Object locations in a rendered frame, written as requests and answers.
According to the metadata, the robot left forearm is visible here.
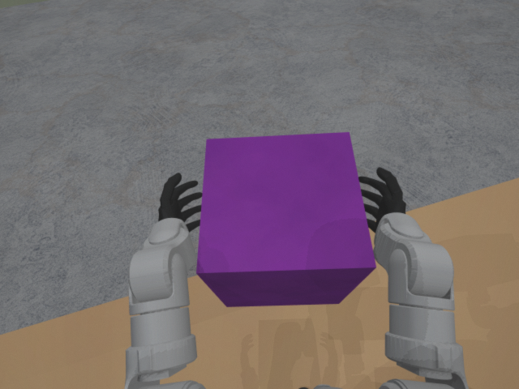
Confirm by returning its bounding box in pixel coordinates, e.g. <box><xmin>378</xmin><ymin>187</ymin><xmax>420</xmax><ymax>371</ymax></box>
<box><xmin>124</xmin><ymin>218</ymin><xmax>197</xmax><ymax>389</ymax></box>

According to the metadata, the robot left hand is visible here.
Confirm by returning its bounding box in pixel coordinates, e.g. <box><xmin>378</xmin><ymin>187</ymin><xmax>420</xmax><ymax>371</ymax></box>
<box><xmin>158</xmin><ymin>173</ymin><xmax>202</xmax><ymax>232</ymax></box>

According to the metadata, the robot right hand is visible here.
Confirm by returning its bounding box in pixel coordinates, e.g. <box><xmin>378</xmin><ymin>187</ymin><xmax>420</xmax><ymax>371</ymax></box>
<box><xmin>358</xmin><ymin>167</ymin><xmax>406</xmax><ymax>233</ymax></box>

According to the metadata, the robot right forearm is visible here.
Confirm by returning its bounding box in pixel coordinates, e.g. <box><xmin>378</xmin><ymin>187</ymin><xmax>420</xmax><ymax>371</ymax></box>
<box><xmin>373</xmin><ymin>212</ymin><xmax>469</xmax><ymax>389</ymax></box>

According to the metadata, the carton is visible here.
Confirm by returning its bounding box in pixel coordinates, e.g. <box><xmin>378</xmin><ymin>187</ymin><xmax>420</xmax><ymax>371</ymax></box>
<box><xmin>196</xmin><ymin>132</ymin><xmax>376</xmax><ymax>307</ymax></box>

